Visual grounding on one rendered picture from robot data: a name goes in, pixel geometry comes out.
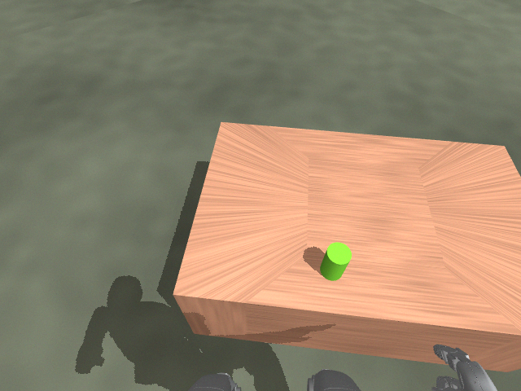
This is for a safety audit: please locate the can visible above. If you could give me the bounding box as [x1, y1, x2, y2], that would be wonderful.
[320, 242, 352, 281]

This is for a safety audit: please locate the right robot hand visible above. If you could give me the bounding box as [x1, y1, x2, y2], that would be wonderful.
[431, 345, 497, 391]

